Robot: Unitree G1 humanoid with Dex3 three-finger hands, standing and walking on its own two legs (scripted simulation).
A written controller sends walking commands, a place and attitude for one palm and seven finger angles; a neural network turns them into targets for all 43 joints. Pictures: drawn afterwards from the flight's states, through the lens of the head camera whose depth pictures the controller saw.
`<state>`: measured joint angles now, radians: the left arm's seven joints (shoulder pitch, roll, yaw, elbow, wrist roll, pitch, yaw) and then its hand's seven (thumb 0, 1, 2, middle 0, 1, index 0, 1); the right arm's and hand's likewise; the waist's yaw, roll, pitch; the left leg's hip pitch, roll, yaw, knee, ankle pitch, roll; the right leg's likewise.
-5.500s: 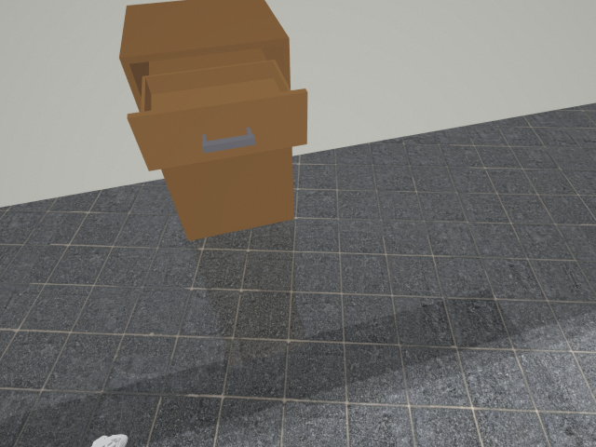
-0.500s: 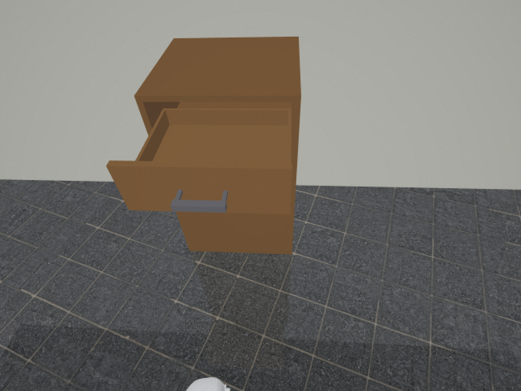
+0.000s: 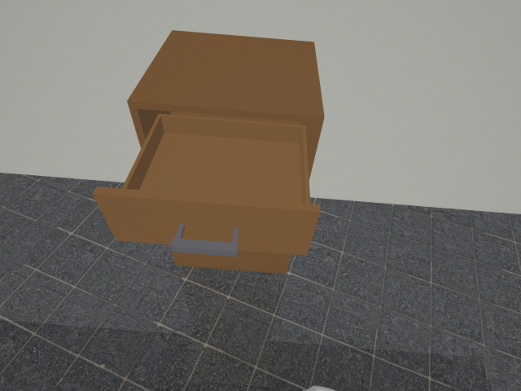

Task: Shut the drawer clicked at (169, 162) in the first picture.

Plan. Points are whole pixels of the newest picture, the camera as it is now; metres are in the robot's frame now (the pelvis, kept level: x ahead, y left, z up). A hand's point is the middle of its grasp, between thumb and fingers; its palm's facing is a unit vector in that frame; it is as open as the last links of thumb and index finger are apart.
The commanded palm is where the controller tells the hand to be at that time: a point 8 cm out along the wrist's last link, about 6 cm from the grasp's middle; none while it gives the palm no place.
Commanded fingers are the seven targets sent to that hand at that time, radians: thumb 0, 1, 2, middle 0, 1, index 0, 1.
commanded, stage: take the last steps up to it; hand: left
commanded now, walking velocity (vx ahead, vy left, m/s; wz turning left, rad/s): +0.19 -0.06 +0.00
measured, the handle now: (206, 239) +0.41 +0.14 -0.07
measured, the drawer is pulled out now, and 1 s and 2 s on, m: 0.28 0.28 0.28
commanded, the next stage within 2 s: come to a stop and stand still in 0.12 s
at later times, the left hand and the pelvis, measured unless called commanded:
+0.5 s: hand (189, 382) +0.17 +0.13 -0.16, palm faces +0.02 -0.96 -0.27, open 7.2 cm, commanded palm none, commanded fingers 0.00 0.90 0.90 -0.20 -0.30 -0.20 -0.30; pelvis +0.10 -0.05 +0.00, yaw +0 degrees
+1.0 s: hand out of the picture +0.08 +0.24 -0.18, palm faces +0.04 -0.96 -0.29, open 7.4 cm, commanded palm none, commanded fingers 0.00 0.90 0.90 -0.20 -0.30 -0.20 -0.30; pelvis +0.05 +0.04 -0.02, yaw -2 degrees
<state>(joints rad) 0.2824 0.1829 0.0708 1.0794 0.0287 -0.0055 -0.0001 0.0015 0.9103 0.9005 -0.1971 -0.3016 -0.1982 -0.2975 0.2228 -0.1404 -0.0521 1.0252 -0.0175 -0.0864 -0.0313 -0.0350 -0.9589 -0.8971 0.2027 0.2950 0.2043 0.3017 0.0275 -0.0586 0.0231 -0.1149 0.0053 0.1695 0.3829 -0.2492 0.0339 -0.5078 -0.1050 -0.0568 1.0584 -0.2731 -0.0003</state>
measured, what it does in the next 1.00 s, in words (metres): steps on the spot: right foot, then left foot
